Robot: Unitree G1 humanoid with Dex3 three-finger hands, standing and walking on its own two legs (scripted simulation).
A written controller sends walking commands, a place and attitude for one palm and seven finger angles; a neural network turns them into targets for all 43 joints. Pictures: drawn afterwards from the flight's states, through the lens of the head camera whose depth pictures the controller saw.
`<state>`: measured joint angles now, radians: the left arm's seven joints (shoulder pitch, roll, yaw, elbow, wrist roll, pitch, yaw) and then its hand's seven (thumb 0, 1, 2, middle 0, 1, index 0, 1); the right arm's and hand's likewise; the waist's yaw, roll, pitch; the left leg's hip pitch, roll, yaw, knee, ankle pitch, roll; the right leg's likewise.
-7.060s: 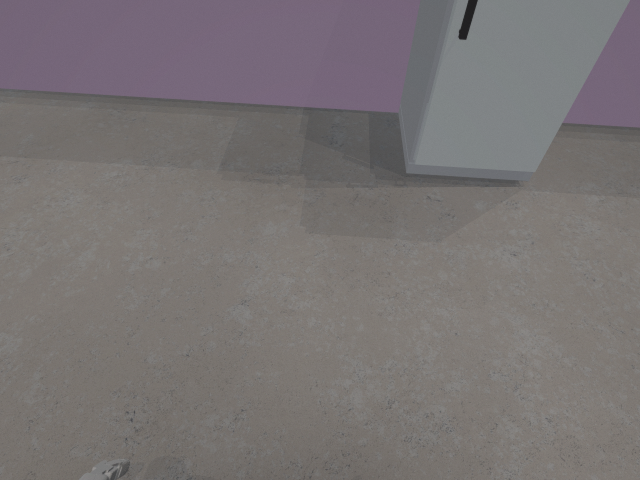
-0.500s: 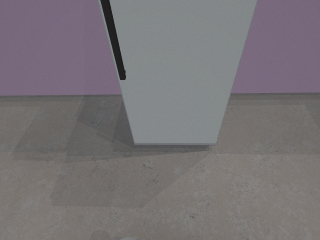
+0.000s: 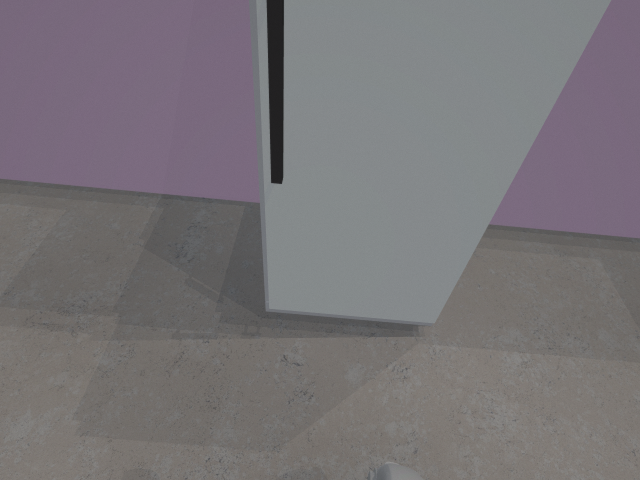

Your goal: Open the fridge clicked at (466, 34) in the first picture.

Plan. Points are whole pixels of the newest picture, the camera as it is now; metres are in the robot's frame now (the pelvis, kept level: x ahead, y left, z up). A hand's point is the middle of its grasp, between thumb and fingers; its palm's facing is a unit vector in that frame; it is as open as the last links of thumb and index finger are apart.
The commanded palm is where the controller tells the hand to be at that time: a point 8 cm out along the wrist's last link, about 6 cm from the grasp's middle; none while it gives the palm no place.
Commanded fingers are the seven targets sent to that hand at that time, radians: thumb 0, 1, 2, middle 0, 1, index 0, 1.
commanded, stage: take the last steps up to it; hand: left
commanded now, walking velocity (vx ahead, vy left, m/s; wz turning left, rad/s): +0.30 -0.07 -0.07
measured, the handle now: (277, 85) +0.75 +0.15 +0.14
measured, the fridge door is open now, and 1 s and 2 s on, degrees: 0 0 0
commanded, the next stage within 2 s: come to a stop and stand still in 0.58 s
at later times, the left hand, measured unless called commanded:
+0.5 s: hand (252, 411) +0.26 +0.12 -0.17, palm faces +0.03 -0.97 -0.22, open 7.1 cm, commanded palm none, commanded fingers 0.00 0.90 0.90 -0.20 -0.30 -0.20 -0.30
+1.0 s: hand (246, 408) +0.27 +0.13 -0.19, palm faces +0.05 -0.98 -0.20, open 7.4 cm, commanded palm none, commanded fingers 0.00 0.90 0.90 -0.20 -0.30 -0.20 -0.30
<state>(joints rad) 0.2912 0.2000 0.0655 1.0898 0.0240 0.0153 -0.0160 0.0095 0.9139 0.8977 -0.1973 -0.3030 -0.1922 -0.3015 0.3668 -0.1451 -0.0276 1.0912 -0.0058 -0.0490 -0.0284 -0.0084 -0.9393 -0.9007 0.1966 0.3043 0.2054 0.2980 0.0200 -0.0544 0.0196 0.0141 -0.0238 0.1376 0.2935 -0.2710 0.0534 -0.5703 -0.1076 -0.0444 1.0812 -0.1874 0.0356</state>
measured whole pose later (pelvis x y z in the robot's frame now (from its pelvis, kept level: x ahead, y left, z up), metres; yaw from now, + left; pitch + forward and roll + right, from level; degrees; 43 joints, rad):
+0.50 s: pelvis +0.18 -0.07 -0.01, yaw +0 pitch -1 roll -1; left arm 0.18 0.17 0.06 1.05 0.01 -0.07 0.02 -0.02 0.96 0.90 -0.20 -0.30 -0.20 -0.30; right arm 0.30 -0.15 -0.06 1.08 -0.02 -0.01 -0.01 0.00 -0.91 -0.90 0.19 0.30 0.20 0.30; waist -0.03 0.03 0.06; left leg -0.49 0.12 0.06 1.08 -0.34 -0.01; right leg -0.23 0.00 -0.17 0.45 -0.21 -0.07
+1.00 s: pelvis +0.26 -0.05 -0.01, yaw -2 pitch -2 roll +0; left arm 0.25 0.16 0.04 1.08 0.02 0.04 0.03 0.01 0.91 0.90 -0.20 -0.30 -0.19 -0.30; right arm 0.09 -0.14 -0.05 1.03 -0.01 0.01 -0.04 -0.02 -0.94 -0.90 0.20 0.30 0.21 0.30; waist 0.03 -0.01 0.10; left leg -0.25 0.05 0.15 0.48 -0.19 0.03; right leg -0.33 -0.06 -0.05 0.77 -0.46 0.02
